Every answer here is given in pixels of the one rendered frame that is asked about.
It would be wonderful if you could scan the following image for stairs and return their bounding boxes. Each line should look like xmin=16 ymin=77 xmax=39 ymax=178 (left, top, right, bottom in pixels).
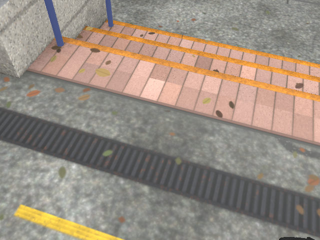
xmin=75 ymin=19 xmax=320 ymax=96

